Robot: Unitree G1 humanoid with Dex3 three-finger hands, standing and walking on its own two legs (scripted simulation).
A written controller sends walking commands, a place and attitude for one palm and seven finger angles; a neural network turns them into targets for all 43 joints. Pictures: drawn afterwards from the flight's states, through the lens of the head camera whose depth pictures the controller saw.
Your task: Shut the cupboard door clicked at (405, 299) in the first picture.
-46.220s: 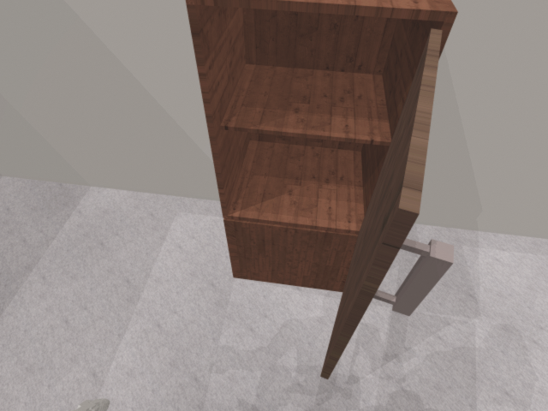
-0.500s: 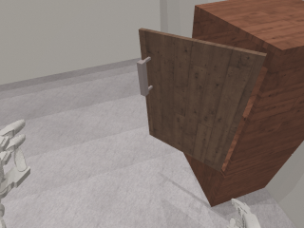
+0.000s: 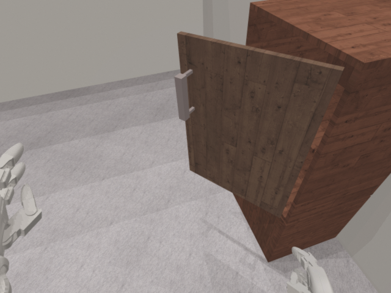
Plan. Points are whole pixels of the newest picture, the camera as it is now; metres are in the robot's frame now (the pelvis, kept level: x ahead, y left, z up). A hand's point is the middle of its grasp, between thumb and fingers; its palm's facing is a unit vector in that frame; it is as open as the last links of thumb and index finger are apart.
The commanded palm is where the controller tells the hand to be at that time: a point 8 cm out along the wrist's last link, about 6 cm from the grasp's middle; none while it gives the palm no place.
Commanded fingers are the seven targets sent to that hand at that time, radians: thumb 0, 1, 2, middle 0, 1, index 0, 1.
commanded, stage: step back with the hand held close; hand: left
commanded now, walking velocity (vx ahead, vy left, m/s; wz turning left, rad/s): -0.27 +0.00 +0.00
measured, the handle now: (186, 95) +0.65 +0.10 +0.08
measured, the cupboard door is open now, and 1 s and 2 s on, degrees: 37 37 37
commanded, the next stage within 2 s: stop stepping back and stand still in 1.18 s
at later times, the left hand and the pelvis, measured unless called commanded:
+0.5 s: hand out of the picture +0.15 +0.31 +0.15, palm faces +0.40 -0.78 -0.49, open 7.4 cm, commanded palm +0.08 +0.34 +0.17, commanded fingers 0.00 0.90 0.90 -0.20 -0.30 -0.20 -0.30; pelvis -0.06 +0.04 -0.01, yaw -1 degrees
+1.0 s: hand out of the picture +0.06 +0.32 +0.17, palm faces +0.46 -0.77 -0.44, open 7.4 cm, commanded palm -0.02 +0.35 +0.17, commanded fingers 0.00 0.90 0.90 -0.20 -0.30 -0.20 -0.30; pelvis -0.14 +0.05 -0.02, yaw +3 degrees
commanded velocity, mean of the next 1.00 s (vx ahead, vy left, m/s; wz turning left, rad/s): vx -0.31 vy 0.00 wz -0.01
